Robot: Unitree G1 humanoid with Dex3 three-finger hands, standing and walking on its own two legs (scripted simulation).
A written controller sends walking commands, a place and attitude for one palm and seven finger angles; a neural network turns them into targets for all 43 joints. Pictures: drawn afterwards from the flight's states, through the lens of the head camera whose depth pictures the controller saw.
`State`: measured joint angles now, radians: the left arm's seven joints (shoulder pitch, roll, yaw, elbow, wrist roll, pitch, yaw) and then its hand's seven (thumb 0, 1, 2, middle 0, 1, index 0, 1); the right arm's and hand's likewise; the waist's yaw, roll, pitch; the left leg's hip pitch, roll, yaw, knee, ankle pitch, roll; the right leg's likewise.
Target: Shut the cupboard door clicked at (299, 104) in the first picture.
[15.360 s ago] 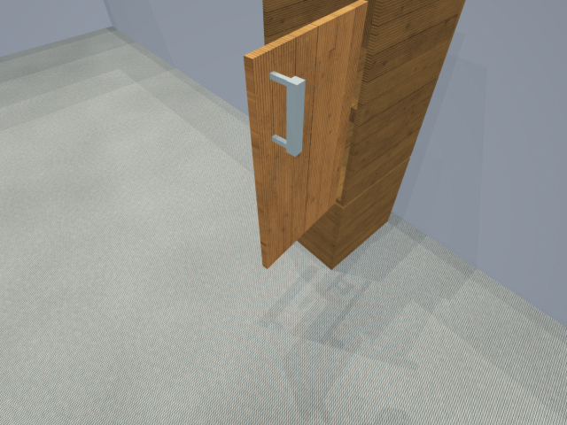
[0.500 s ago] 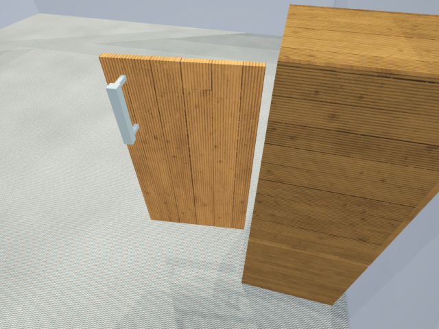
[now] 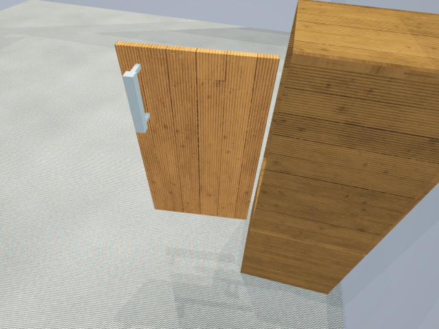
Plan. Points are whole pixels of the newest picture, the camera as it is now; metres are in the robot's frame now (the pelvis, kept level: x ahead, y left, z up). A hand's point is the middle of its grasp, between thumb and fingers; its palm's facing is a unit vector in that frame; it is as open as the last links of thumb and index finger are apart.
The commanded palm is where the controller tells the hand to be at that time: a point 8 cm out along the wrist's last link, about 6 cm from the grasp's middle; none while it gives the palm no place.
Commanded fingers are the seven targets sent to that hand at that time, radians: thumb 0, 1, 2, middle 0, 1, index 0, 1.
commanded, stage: shuffle to correct the standing spot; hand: left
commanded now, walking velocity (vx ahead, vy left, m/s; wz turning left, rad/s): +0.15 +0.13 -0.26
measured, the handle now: (139, 99) +0.54 +0.22 +0.14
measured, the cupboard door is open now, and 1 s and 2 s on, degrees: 97 97 97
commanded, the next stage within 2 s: come to a stop and stand still in 0.22 s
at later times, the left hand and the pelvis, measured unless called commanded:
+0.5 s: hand out of the picture +0.04 +0.23 -0.19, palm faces +0.01 -0.99 -0.16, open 7.4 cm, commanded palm none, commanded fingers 0.00 0.90 0.90 -0.20 -0.30 -0.20 -0.30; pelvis +0.06 +0.07 -0.01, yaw -3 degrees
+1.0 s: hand out of the picture +0.11 +0.23 -0.16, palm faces -0.07 -0.97 -0.25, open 7.4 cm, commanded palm none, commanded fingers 0.00 0.90 0.90 -0.20 -0.30 -0.20 -0.30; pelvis +0.05 +0.04 +0.00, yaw -5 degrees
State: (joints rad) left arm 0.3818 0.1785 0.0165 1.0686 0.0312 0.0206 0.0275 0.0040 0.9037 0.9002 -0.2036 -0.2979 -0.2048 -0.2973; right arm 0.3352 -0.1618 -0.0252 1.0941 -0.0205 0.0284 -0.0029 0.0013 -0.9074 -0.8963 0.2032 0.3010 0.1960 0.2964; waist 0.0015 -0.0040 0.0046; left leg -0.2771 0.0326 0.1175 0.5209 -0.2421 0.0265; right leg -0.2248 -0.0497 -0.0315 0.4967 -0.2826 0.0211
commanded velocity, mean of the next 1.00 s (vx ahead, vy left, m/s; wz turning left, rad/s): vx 0.03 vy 0.00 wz -0.01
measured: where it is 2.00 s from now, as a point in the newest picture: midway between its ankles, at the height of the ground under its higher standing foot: outside the picture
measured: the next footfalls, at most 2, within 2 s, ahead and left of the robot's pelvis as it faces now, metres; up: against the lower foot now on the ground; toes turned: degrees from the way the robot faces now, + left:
left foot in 0.48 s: +0.16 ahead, +0.20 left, +0.00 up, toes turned +2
right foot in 0.82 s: +0.07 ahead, -0.06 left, +0.00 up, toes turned -9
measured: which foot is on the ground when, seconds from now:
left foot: down 0.00-0.24, up 0.26-0.46, down 0.48-0.82, up 0.84-1.00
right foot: down 0.00-0.66, up 0.68-0.80, down 0.82-1.00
